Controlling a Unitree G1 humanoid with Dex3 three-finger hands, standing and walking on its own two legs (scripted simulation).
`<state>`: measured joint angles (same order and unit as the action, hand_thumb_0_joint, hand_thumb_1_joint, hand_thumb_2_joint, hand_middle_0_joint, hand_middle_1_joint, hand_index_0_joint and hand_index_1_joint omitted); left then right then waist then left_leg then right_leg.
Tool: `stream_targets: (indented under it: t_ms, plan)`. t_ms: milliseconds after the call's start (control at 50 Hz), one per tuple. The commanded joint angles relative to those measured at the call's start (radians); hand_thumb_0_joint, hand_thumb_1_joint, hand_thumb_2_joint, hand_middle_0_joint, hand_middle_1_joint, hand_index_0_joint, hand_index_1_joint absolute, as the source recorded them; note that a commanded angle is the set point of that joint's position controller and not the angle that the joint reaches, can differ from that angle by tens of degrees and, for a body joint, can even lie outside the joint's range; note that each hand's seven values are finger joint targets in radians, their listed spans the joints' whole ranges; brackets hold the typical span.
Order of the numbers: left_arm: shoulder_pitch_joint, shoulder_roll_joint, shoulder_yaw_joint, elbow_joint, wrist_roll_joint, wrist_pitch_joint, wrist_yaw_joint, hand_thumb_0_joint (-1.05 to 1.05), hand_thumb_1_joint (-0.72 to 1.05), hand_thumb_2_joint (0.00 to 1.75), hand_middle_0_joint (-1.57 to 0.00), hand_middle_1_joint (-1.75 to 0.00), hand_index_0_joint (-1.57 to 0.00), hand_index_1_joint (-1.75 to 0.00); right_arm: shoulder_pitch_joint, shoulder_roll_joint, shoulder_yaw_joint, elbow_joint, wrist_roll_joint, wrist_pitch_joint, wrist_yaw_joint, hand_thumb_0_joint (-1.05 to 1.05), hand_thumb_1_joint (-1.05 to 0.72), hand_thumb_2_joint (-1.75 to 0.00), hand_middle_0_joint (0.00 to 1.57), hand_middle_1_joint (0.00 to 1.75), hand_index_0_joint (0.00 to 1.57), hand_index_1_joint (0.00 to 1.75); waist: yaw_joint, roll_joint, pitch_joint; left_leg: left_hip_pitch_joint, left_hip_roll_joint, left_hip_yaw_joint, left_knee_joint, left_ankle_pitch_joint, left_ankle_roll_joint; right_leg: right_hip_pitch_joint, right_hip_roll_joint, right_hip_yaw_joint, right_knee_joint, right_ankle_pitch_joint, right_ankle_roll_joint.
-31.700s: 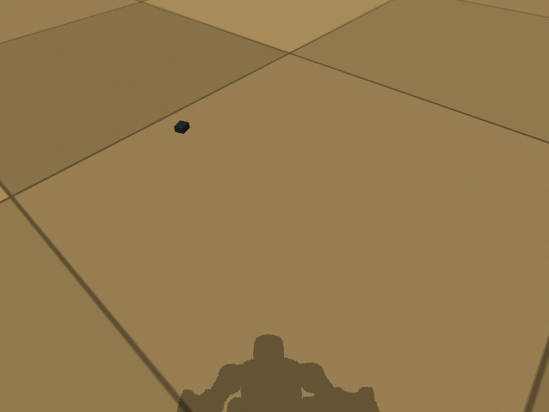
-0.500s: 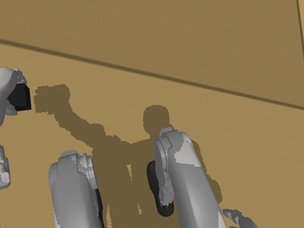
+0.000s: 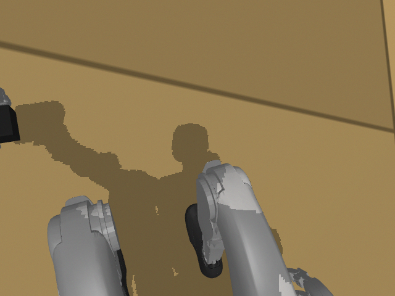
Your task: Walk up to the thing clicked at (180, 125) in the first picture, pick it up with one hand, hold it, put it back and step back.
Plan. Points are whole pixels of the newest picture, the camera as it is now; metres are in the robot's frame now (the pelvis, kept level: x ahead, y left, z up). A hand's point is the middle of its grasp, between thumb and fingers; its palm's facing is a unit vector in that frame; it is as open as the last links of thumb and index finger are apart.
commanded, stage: lower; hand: left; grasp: from above
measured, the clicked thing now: out of the picture +0.49 +0.31 -0.22
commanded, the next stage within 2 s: rest in 0.18 s
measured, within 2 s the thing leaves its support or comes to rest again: rests again in 1.16 s
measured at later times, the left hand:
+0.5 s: hand out of the picture +0.49 +0.30 -0.23, palm faces -0.45 -0.06 -0.89, open 8.9 cm
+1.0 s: hand (4, 131) +0.49 +0.31 -0.26, palm faces -0.45 -0.07 -0.89, open 9.0 cm
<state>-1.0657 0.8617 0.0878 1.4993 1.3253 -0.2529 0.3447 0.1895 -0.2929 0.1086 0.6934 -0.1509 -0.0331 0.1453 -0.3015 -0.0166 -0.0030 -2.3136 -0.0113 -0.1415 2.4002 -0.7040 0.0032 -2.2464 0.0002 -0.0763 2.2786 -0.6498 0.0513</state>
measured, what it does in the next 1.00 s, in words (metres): stands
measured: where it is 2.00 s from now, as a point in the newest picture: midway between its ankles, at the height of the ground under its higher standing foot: (163, 272)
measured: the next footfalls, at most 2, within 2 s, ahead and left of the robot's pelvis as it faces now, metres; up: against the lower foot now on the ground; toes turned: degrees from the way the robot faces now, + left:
none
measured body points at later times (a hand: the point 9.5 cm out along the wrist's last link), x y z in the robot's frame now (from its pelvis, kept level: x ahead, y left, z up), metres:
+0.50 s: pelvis +0.00 +0.00 -0.03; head +0.27 +0.10 +0.32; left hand +0.51 +0.30 -0.18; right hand +0.02 -0.27 -0.09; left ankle +0.07 +0.12 -0.30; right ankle +0.11 -0.13 -0.30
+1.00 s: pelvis +0.00 +0.01 -0.04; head +0.28 +0.11 +0.30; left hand +0.51 +0.31 -0.21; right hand +0.01 -0.27 -0.08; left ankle +0.07 +0.12 -0.30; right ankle +0.11 -0.13 -0.30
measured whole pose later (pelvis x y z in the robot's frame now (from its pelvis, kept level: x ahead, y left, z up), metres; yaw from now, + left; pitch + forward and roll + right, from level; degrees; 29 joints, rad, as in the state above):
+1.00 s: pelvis +0.00 +0.01 -0.04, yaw -5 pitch +29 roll -14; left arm -1.09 1.08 0.15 1.66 1.40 -0.29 0.50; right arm 0.15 -0.35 0.26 0.62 -0.25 -0.11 0.17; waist -0.39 -0.12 0.14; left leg -2.36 -0.01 -0.24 2.55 -0.72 0.01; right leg -2.27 0.03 -0.15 2.36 -0.62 0.07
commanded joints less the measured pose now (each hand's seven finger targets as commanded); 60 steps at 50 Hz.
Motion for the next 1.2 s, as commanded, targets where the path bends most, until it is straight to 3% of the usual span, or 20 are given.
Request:
stream_targets:
  t_ms: [0, 100, 120, 200, 220, 260, 280, 340, 440, 480, 500, 540, 620, 680, 820, 920, 1020, 1080, 1160, 1180]
  plan:
    - [-0.299, 0.242, 0.02, -0.094, -0.012, -0.016, 0.052, 0.0, 0.85, 0.39, -1.22, -0.28, -1.22, -0.27, 0.22, -0.274, -0.075, 0.011, -0.002, 0.002, -0.01, 0.0, -0.91, -0.9, 0.2, 0.3, 0.2, 0.3, -0.028, 0.33, -0.644, 0.491, -0.007, 0.083, -0.225, 0.226, 0.018, 0.338, 0.03, -0.09, -0.195, 0.222, -0.083]
    - [-0.334, 0.312, 0.066, -0.114, 0.015, -0.047, 0.087, 0.0, 0.91, 0.36, -1.24, -0.3, -1.26, -0.28, 0.22, -0.283, -0.065, 0.005, -0.02, -0.004, -0.007, 0.0, -0.91, -0.9, 0.2, 0.3, 0.2, 0.3, -0.04, 0.369, -0.669, 0.502, -0.003, 0.082, -0.199, 0.239, 0.016, 0.355, 0.036, -0.102, -0.174, 0.235, -0.08]
    - [-0.334, 0.294, 0.049, -0.102, 0.017, -0.051, 0.095, 0.0, 0.92, 0.35, -1.24, -0.29, -1.26, -0.27, 0.21, -0.281, -0.06, 0.003, -0.022, -0.006, -0.005, 0.0, -0.91, -0.9, 0.2, 0.3, 0.2, 0.3, -0.042, 0.368, -0.659, 0.494, -0.002, 0.077, -0.203, 0.222, 0.015, 0.347, 0.04, -0.105, -0.172, 0.22, -0.082]
    - [-0.347, 0.318, 0.056, -0.089, 0.045, -0.051, 0.124, 0.0, 0.96, 0.37, -1.27, -0.31, -1.29, -0.29, 0.217, -0.29, -0.054, 0.01, -0.034, -0.016, -0.001, 0.0, -0.91, -0.9, 0.2, 0.3, 0.2, 0.3, -0.056, 0.408, -0.651, 0.531, 0.002, 0.069, -0.193, 0.23, 0.015, 0.312, 0.04, -0.117, -0.154, 0.227, -0.078]
    - [-0.326, 0.292, 0.04, -0.049, 0.048, -0.043, 0.127, 0.0, 0.97, 0.39, -1.27, -0.33, -1.29, -0.31, 0.213, -0.297, -0.052, 0.012, -0.036, -0.018, -0.001, 0.0, -0.91, -0.9, 0.2, 0.3, 0.2, 0.3, -0.064, 0.41, -0.632, 0.539, 0.002, 0.065, -0.191, 0.233, 0.012, 0.288, 0.04, -0.123, -0.15, 0.225, -0.078]
    - [-0.355, 0.316, 0.045, -0.067, 0.044, -0.039, 0.139, 0.0, 0.97, 0.38, -1.26, -0.34, -1.29, -0.32, 0.21, -0.3, -0.047, 0.009, -0.038, -0.026, 0.001, 0.0, -0.91, -0.9, 0.2, 0.3, 0.2, 0.3, -0.069, 0.423, -0.631, 0.529, 0.005, 0.06, -0.189, 0.213, 0.013, 0.291, 0.042, -0.125, -0.149, 0.219, -0.079]
    - [-0.325, 0.319, 0.049, -0.041, 0.04, -0.031, 0.147, 0.0, 0.95, 0.38, -1.24, -0.31, -1.26, -0.28, 0.199, -0.304, -0.043, 0.009, -0.039, -0.027, 0.0, 0.0, -0.89, -0.89, 0.2, 0.3, 0.2, 0.3, -0.056, 0.422, -0.632, 0.52, 0.003, 0.059, -0.195, 0.205, 0.013, 0.29, 0.042, -0.128, -0.149, 0.207, -0.079]
    - [-0.333, 0.31, 0.031, -0.029, 0.048, -0.018, 0.156, 0.0, 0.91, 0.37, -1.21, -0.29, -1.24, -0.27, 0.201, -0.304, -0.031, 0.01, -0.043, -0.034, 0.003, 0.0, -0.89, -0.89, 0.2, 0.3, 0.2, 0.3, -0.078, 0.418, -0.62, 0.518, 0.007, 0.059, -0.174, 0.233, 0.016, 0.294, 0.047, -0.131, -0.138, 0.241, -0.076]
    - [-0.346, 0.365, 0.069, -0.012, 0.048, -0.016, 0.163, 0.0, 0.86, 0.36, -1.19, -0.26, -1.21, -0.25, 0.188, -0.344, -0.021, -0.023, -0.047, -0.051, 0.003, 0.0, -0.89, -0.89, 0.2, 0.3, 0.2, 0.3, -0.099, 0.417, -0.55, 0.499, 0.009, 0.036, -0.162, 0.235, 0.007, 0.252, 0.042, -0.147, -0.121, 0.228, -0.085]
    - [-0.308, 0.403, 0.1, 0.024, 0.057, -0.016, 0.174, 0.0, 0.88, 0.34, -1.18, -0.27, -1.21, -0.25, 0.183, -0.351, -0.016, -0.02, -0.052, -0.049, 0.0, 0.0, -0.89, -0.89, 0.2, 0.3, 0.2, 0.3, -0.089, 0.414, -0.547, 0.485, 0.011, 0.032, -0.16, 0.217, 0.006, 0.258, 0.046, -0.153, -0.119, 0.211, -0.087]
    - [-0.321, 0.362, 0.078, 0.018, 0.051, -0.017, 0.172, 0.0, 0.88, 0.34, -1.18, -0.28, -1.21, -0.26, 0.173, -0.353, -0.013, -0.047, -0.056, -0.055, 0.0, 0.0, -0.89, -0.89, 0.2, 0.3, 0.2, 0.3, -0.098, 0.397, -0.528, 0.479, 0.01, 0.033, -0.153, 0.21, 0.005, 0.248, 0.044, -0.154, -0.122, 0.203, -0.087]
    - [-0.314, 0.361, 0.071, 0.019, 0.055, -0.016, 0.174, 0.0, 0.88, 0.35, -1.18, -0.28, -1.21, -0.26, 0.18, -0.341, -0.004, -0.04, -0.061, -0.06, 0.005, 0.0, -0.89, -0.89, 0.2, 0.3, 0.2, 0.3, -0.105, 0.413, -0.553, 0.494, 0.013, 0.035, -0.153, 0.207, 0.009, 0.275, 0.05, -0.153, -0.122, 0.217, -0.08]
    - [-0.289, 0.416, 0.096, 0.02, 0.054, -0.01, 0.172, 0.0, 0.91, 0.37, -1.21, -0.3, -1.23, -0.28, 0.19, -0.355, 0.004, -0.036, -0.067, -0.062, 0.007, 0.0, -0.89, -0.9, 0.2, 0.3, 0.2, 0.3, -0.105, 0.418, -0.558, 0.481, 0.015, 0.036, -0.137, 0.248, 0.01, 0.312, 0.056, -0.158, -0.121, 0.247, -0.08]
    - [-0.297, 0.408, 0.08, 0.006, 0.05, -0.015, 0.177, 0.0, 0.91, 0.38, -1.22, -0.29, -1.24, -0.27, 0.181, -0.363, 0.012, -0.047, -0.072, -0.062, 0.007, 0.0, -0.89, -0.9, 0.2, 0.3, 0.2, 0.3, -0.116, 0.455, -0.551, 0.523, 0.021, 0.018, -0.143, 0.269, 0.0, 0.292, 0.056, -0.169, -0.106, 0.256, -0.081]
    - [-0.287, 0.465, 0.102, 0.002, 0.057, -0.039, 0.194, 0.0, 0.9, 0.38, -1.2, -0.3, -1.22, -0.28, 0.175, -0.369, 0.037, -0.045, -0.09, -0.064, 0.007, 0.0, -0.89, -0.9, 0.2, 0.3, 0.2, 0.3, -0.12, 0.457, -0.539, 0.499, 0.023, 0.024, -0.113, 0.27, 0.001, 0.341, 0.063, -0.171, -0.113, 0.266, -0.081]
    - [-0.293, 0.452, 0.075, 0.035, 0.049, -0.042, 0.205, 0.0, 0.88, 0.37, -1.2, -0.29, -1.21, -0.27, 0.156, -0.37, 0.047, -0.048, -0.096, -0.075, 0.01, 0.0, -0.89, -0.9, 0.2, 0.3, 0.2, 0.3, -0.13, 0.43, -0.504, 0.457, 0.027, 0.021, -0.106, 0.213, 0.007, 0.329, 0.068, -0.174, -0.122, 0.234, -0.08]
    - [-0.289, 0.43, 0.047, 0.053, 0.055, -0.03, 0.216, 0.0, 0.9, 0.37, -1.2, -0.3, -1.22, -0.28, 0.155, -0.38, 0.051, -0.055, -0.096, -0.087, 0.017, 0.0, -0.9, -0.9, 0.2, 0.3, 0.2, 0.3, -0.145, 0.442, -0.484, 0.488, 0.032, 0.004, -0.115, 0.229, 0.001, 0.303, 0.071, -0.183, -0.105, 0.249, -0.08]
    - [-0.284, 0.445, 0.056, 0.071, 0.042, -0.024, 0.224, 0.0, 0.89, 0.38, -1.2, -0.31, -1.21, -0.29, 0.139, -0.382, 0.062, -0.057, -0.094, -0.094, 0.021, 0.0, -0.9, -0.9, 0.2, 0.3, 0.2, 0.3, -0.141, 0.451, -0.463, 0.482, 0.035, -0.009, -0.128, 0.213, -0.002, 0.286, 0.07, -0.193, -0.097, 0.233, -0.079]
    - [-0.289, 0.46, 0.066, 0.053, 0.05, -0.019, 0.233, 0.0, 0.88, 0.4, -1.2, -0.3, -1.21, -0.29, 0.141, -0.392, 0.065, -0.068, -0.096, -0.101, 0.026, 0.0, -0.9, -0.9, 0.2, 0.3, 0.2, 0.3, -0.141, 0.469, -0.47, 0.508, 0.036, -0.017, -0.138, 0.237, -0.006, 0.29, 0.068, -0.197, -0.092, 0.251, -0.077]
    - [-0.295, 0.448, 0.052, 0.06, 0.056, -0.017, 0.233, 0.0, 0.89, 0.39, -1.21, -0.3, -1.22, -0.29, 0.142, -0.389, 0.067, -0.069, -0.097, -0.105, 0.029, 0.0, -0.9, -0.9, 0.2, 0.3, 0.2, 0.3, -0.153, 0.471, -0.469, 0.511, 0.038, -0.014, -0.131, 0.235, -0.003, 0.29, 0.07, -0.192, -0.091, 0.256, -0.075]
